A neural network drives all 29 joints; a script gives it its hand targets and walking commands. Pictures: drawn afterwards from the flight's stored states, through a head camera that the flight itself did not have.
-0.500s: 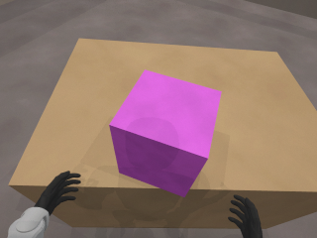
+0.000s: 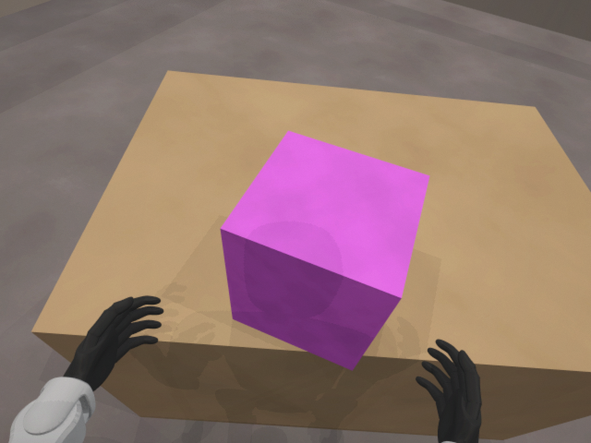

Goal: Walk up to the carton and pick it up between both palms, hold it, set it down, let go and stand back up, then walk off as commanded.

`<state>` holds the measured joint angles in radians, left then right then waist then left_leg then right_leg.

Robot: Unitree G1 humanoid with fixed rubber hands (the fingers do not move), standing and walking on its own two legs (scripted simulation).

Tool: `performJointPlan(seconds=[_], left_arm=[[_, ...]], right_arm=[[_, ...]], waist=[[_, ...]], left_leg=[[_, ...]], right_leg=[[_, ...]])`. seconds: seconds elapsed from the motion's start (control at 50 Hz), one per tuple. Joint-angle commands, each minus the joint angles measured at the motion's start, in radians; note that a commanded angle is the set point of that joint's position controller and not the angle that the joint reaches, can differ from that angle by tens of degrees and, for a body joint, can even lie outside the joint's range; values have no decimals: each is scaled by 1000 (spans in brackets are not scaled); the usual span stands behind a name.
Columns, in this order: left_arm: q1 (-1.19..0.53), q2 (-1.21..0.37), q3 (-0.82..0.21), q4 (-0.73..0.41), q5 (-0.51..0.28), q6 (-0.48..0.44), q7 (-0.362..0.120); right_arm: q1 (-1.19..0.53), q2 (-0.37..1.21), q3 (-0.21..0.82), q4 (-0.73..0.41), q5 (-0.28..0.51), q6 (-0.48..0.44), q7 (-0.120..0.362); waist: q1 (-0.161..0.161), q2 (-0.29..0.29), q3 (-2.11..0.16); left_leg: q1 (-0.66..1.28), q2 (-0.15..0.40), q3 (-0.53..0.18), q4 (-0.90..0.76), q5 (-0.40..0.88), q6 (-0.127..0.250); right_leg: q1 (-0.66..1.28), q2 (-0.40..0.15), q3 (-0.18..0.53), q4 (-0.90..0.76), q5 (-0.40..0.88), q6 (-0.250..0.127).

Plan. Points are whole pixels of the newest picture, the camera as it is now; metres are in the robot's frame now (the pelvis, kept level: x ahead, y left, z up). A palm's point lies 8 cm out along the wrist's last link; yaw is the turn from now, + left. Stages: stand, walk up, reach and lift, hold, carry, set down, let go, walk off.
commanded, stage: reach and lift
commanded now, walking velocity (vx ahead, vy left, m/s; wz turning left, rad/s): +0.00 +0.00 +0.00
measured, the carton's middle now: (321, 254) +0.38 -0.01 +0.01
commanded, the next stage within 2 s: none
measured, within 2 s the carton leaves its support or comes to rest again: neither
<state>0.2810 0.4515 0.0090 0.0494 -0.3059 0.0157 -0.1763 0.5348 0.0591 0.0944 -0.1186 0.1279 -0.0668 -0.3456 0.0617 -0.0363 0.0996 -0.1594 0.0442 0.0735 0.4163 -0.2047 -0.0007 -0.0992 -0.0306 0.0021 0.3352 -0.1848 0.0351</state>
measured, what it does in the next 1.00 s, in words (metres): stands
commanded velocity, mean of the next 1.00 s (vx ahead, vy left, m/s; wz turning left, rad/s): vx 0.00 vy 0.00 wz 0.00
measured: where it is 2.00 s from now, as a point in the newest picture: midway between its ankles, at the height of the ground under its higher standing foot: outside the picture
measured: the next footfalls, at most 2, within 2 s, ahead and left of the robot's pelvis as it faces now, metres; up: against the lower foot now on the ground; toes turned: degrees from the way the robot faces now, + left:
none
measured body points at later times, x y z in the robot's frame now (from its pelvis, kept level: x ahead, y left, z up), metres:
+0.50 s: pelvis +0.02 +0.00 +0.00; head +0.05 +0.02 +0.45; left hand +0.24 +0.25 +0.03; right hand +0.24 -0.16 +0.03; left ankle +0.02 +0.11 -0.74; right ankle +0.00 -0.15 -0.74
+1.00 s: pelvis +0.02 +0.00 +0.00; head +0.04 +0.02 +0.45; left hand +0.33 +0.22 +0.08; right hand +0.30 -0.17 +0.08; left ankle +0.02 +0.11 -0.75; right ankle +0.00 -0.15 -0.74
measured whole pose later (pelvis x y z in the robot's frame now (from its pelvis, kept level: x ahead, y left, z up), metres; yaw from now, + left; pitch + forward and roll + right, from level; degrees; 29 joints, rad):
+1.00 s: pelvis +0.02 +0.00 +0.00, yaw +0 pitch -2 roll -1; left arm -0.11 0.50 0.01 -0.03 -0.33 0.44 -0.17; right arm 0.01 -0.04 0.07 -0.15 0.22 0.40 -0.40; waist -0.02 -0.04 0.07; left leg -0.16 0.04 0.07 0.42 -0.23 0.00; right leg -0.10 -0.03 0.00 0.33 -0.20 0.04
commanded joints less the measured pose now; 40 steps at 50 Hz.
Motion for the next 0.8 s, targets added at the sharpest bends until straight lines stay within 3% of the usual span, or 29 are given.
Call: performJointPlan(seconds=[0.0,0.02,0.08,0.12,0.18,0.2,0.22,0.32,0.34,0.36,0.38,0.44,0.48,0.52,0.54,0.56,0.58,0.62,0.64,0.66,0.68,0.72,0.78], left_arm=[[-91,241,110,-225,-30,-29,-4],[-96,238,101,-235,-39,-24,5],[-105,256,109,-235,-58,-14,9],[-146,271,115,-250,-60,-2,6],[-159,261,115,-259,-65,6,19],[-173,259,110,-267,-60,14,19],[-174,276,119,-274,-60,13,17],[-187,270,134,-278,-53,32,6],[-207,258,139,-324,-59,26,13],[-227,270,140,-315,-68,26,16],[-217,266,148,-320,-56,33,10],[-246,270,148,-303,-59,54,9],[-330,280,154,-328,-60,74,18],[-365,285,147,-313,-68,100,16],[-384,275,155,-325,-62,110,23],[-401,278,156,-279,-63,128,22],[-408,272,157,-301,-64,142,22],[-430,265,168,-300,-48,177,21],[-453,271,169,-304,-43,192,20],[-463,273,175,-270,-47,206,16],[-508,280,178,-247,-48,224,15],[-552,300,200,-225,-35,252,11],[-582,289,206,-239,-28,307,6]], right_arm=[[-78,5,47,-259,2,10,-31],[-103,-12,34,-272,-1,16,-28],[-104,-12,30,-274,-19,50,-38],[-159,-11,32,-276,-3,74,-42],[-193,-16,9,-267,-11,100,-37],[-195,-4,18,-261,3,105,-39],[-192,-12,14,-260,-9,109,-41],[-201,-24,11,-225,-3,119,-52],[-236,-41,-2,-252,3,112,-49],[-218,-39,5,-244,-13,122,-49],[-236,-47,4,-248,8,117,-48],[-280,-35,6,-247,2,132,-53],[-349,-68,-11,-246,11,143,-53],[-388,-79,-11,-283,20,166,-57],[-405,-89,-18,-275,24,181,-57],[-417,-88,-45,-253,19,201,-53],[-424,-94,-39,-258,22,215,-53],[-438,-93,-44,-246,35,245,-57],[-444,-110,-68,-266,36,246,-58],[-490,-100,-51,-278,35,266,-59],[-531,-119,-53,-276,37,284,-57],[-544,-115,-47,-282,41,316,-66],[-577,-139,-74,-272,53,354,-72]], waist=[[9,103,-96],[8,108,-122],[-10,78,-144],[-2,91,-115],[-18,108,-140],[-25,125,-142],[-30,104,-152],[-49,105,-186],[-37,108,-214],[-51,97,-203],[-35,117,-224],[-51,95,-198],[-60,124,-251],[-61,89,-247],[-61,108,-270],[-77,107,-231],[-86,91,-251],[-79,110,-253],[-96,112,-267],[-92,68,-252],[-85,66,-261],[-96,77,-251],[-109,68,-283]], left_leg=[[56,-8,-22,-56,-67,4],[40,-3,-18,-63,-90,-3],[44,-3,-11,-52,-39,3],[46,-4,-16,-57,-56,8],[26,0,-20,-55,-38,8],[32,-6,-18,-53,-6,5],[43,3,-24,-51,1,5],[109,-9,-23,-24,140,-9],[112,-7,-20,-23,153,-13],[109,-4,-23,-24,153,-8],[119,-11,-17,-19,190,-11],[116,-12,-24,-27,150,-5],[113,-15,-15,-23,157,-3],[124,-10,-13,-33,139,5],[114,-14,-11,-35,142,2],[105,-12,-13,-44,134,4],[112,-13,-13,-44,157,5],[111,-12,-9,-41,185,-4],[139,-14,-12,-50,202,-6],[115,-16,-13,-56,155,4],[100,-16,-2,-64,130,10],[95,-18,3,-77,116,17],[105,-19,10,-63,193,13]], right_leg=[[-11,-17,78,-57,-77,-48],[-3,-10,67,-51,-103,-53],[23,-15,79,-40,-2,-43],[-5,-19,83,-43,-25,-44],[14,-14,73,-29,-2,-49],[29,-20,81,-29,49,-48],[46,-14,78,-30,47,-48],[54,-17,69,-16,262,-25],[44,-11,67,-15,238,-28],[48,-13,67,-17,254,-31],[65,-14,65,-7,293,-27],[54,-21,65,-16,282,-18],[65,-19,63,-12,267,-25],[68,-19,64,-14,285,-13],[77,-16,60,-7,276,-15],[69,-14,55,-12,267,-21],[95,-12,54,-4,300,-21],[107,-9,50,-3,327,-22],[113,-7,44,-7,347,-17],[119,-7,49,-17,313,-14],[111,-11,44,-13,280,-6],[113,-23,53,-18,314,-5],[151,-9,43,-2,393,3]])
